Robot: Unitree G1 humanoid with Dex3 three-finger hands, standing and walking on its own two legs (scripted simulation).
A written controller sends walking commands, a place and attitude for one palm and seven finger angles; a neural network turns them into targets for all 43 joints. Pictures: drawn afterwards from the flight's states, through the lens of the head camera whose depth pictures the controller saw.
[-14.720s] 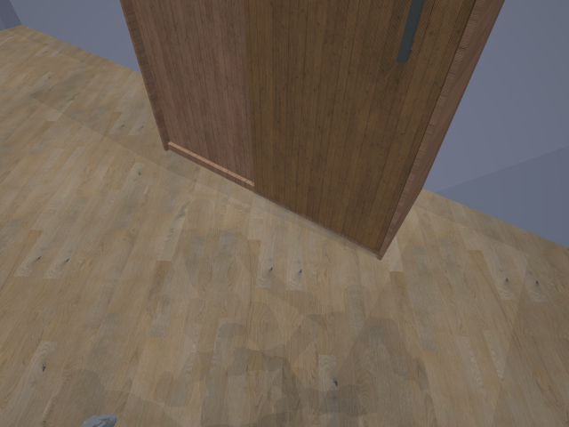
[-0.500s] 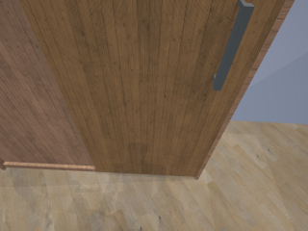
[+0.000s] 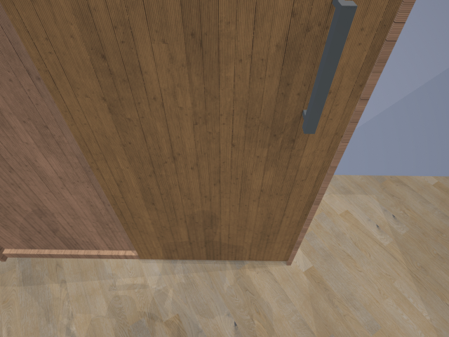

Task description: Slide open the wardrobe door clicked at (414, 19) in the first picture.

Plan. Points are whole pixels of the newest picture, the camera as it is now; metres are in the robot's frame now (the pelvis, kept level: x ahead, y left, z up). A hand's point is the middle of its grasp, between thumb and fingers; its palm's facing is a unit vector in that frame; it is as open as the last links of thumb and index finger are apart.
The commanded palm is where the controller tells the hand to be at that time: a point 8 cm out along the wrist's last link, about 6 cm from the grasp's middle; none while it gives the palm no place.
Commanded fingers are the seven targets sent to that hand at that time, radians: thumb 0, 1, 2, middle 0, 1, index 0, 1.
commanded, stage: shuffle to correct the standing spot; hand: right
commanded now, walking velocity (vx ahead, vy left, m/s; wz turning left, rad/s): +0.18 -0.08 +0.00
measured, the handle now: (321, 72) +0.53 -0.16 +0.22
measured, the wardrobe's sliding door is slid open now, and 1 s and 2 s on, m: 0.00 0.00 0.00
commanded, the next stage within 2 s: come to a stop and stand still in 0.04 s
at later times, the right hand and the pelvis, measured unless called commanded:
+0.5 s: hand out of the picture +0.12 -0.19 -0.18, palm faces +0.06 +0.97 -0.22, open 7.2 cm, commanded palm none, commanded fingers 0.00 -0.90 -0.90 0.20 0.30 0.20 0.30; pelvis +0.06 +0.00 -0.01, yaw -2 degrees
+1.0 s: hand out of the picture +0.06 -0.18 -0.17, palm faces +0.03 +0.98 -0.19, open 7.4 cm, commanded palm none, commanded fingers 0.00 -0.90 -0.90 0.20 0.30 0.20 0.30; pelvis +0.07 -0.02 +0.01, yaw +0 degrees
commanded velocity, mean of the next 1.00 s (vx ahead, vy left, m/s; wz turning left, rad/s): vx -0.02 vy -0.01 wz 0.00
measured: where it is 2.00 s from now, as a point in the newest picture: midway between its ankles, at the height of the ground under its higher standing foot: outside the picture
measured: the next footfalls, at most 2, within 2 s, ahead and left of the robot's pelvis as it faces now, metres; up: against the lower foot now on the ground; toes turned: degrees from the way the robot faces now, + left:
left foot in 0.24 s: +0.10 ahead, +0.09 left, +0.00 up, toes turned +5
right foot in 0.48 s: +0.10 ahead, -0.14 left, +0.00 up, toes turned -5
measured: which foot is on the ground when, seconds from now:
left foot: down 0.00-0.02, up 0.04-0.22, down 0.24-1.00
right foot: down 0.00-0.26, up 0.28-0.46, down 0.48-1.00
